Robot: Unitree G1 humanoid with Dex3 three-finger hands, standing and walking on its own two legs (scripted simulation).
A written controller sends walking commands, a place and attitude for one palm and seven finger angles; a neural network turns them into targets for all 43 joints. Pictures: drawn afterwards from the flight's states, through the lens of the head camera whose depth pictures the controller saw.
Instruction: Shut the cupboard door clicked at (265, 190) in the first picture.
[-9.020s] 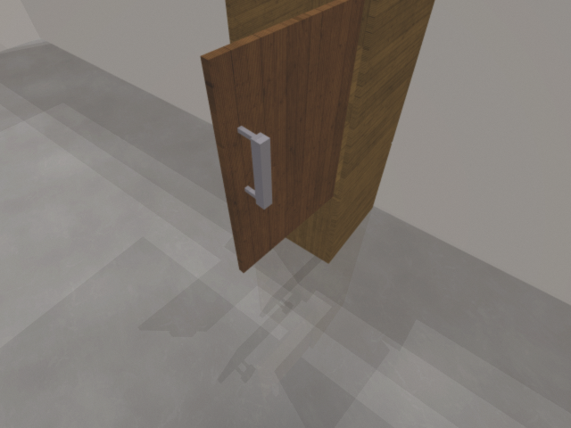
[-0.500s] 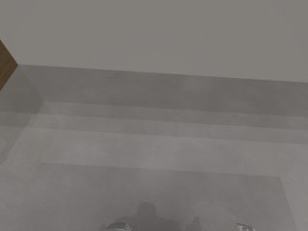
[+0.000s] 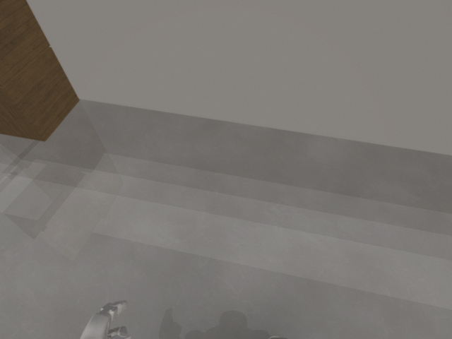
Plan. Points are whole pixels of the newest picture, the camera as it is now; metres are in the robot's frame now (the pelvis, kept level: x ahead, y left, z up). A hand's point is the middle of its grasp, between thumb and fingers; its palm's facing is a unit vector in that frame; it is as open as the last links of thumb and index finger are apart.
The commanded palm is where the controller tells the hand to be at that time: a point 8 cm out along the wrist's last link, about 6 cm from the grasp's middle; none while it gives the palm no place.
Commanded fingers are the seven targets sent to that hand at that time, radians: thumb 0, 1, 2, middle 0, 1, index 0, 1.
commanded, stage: walk to a spot facing it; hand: left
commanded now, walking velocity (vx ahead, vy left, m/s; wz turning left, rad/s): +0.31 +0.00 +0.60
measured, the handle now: out of the picture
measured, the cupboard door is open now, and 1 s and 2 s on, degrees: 84 84 84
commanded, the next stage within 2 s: turn to face it in 1.84 s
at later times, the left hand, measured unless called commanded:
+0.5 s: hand out of the picture +0.02 +0.15 -0.17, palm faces +0.40 -0.89 -0.21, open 7.3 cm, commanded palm none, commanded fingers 0.00 0.90 0.90 -0.20 -0.30 -0.20 -0.30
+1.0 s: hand (106, 198) +0.47 +0.33 -0.16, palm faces +0.35 -0.92 -0.18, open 7.4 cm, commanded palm none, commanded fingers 0.00 0.90 0.90 -0.20 -0.30 -0.20 -0.30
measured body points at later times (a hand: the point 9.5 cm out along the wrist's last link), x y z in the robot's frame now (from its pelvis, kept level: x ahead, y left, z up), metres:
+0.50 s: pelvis +0.18 +0.03 -0.02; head +0.24 +0.05 +0.43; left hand +0.00 +0.20 -0.16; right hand +0.42 -0.14 -0.15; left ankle +0.23 +0.13 -0.73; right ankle +0.04 -0.13 -0.73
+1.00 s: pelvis +0.40 +0.11 -0.01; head +0.44 +0.12 +0.44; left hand +0.45 +0.38 -0.15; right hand +0.40 -0.13 -0.15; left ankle +0.23 +0.13 -0.74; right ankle +0.56 +0.05 -0.72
